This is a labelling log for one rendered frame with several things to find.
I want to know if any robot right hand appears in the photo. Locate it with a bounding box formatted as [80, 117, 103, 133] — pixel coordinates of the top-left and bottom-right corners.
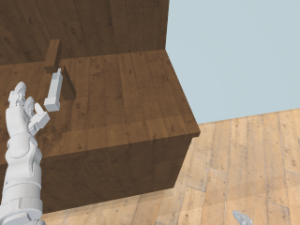
[232, 210, 253, 225]

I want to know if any left robot forearm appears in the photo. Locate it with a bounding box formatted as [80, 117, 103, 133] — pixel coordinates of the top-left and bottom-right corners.
[0, 133, 43, 225]

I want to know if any robot left hand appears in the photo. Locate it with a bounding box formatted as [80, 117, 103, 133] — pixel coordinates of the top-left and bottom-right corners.
[6, 82, 51, 138]

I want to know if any counter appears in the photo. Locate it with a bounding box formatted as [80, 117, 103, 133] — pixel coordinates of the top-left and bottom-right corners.
[0, 0, 201, 214]

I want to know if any tap lever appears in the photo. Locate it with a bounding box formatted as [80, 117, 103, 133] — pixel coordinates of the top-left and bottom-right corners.
[43, 68, 63, 112]

